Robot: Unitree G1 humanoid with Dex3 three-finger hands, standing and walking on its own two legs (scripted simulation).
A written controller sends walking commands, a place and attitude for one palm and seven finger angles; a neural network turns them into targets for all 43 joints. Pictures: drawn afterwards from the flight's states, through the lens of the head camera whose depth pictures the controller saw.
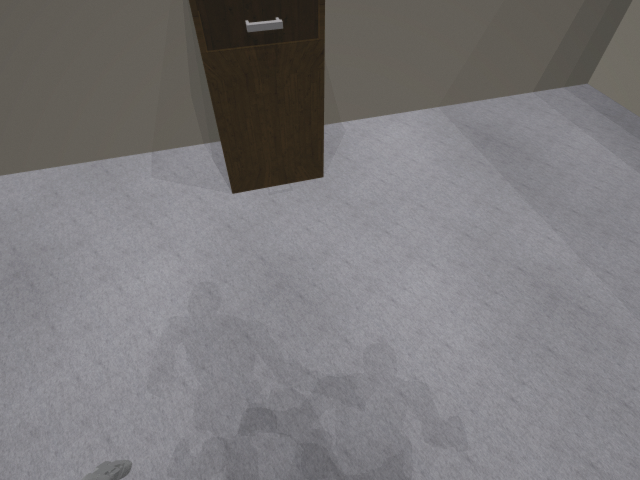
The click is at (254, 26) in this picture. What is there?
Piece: drawer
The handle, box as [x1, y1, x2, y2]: [245, 17, 282, 31]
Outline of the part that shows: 282,21 277,17 275,17 275,20 250,23 247,20 245,20 247,31 282,28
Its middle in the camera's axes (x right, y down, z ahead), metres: -0.20 -0.73 +1.32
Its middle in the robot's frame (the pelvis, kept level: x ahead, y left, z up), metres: +1.47 +0.27 -0.02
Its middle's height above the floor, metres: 0.75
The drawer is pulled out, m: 0.00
